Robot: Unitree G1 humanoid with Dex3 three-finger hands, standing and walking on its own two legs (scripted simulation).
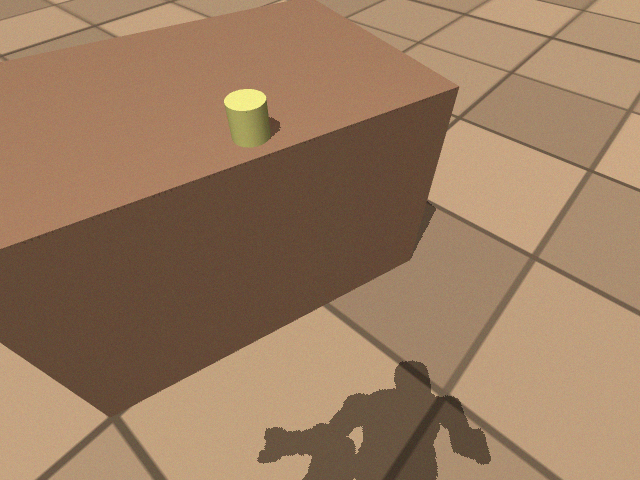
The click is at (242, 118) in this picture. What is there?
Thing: squat round
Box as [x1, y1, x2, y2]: [224, 89, 270, 147]
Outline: 228,94 224,99 232,140 238,145 247,147 256,146 264,143 270,136 265,95 260,91 254,89 241,89
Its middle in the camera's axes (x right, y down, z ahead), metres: -0.16 -0.26 +0.83
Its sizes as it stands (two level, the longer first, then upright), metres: 0.087 0.087 0.089
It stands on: a support 0.75 m high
